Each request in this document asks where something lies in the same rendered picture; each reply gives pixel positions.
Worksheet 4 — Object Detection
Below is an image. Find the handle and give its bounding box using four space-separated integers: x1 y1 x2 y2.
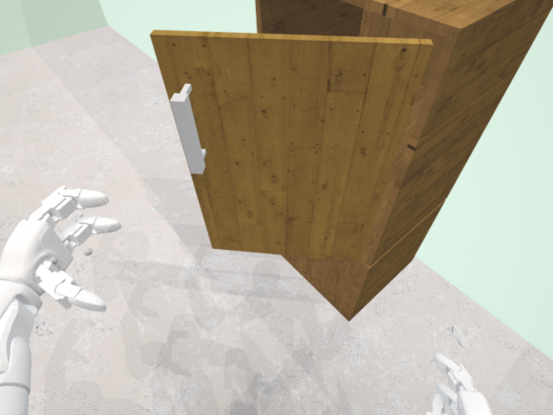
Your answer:
170 84 207 174

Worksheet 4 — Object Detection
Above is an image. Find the cupboard door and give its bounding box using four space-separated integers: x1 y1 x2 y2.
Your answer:
150 29 433 262

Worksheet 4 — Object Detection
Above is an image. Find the robot right hand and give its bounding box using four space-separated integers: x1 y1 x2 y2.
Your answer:
426 353 492 415

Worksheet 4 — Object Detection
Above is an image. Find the robot left hand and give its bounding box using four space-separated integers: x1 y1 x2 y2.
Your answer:
0 186 121 311

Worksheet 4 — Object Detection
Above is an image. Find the left robot forearm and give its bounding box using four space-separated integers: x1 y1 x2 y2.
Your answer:
0 279 42 415

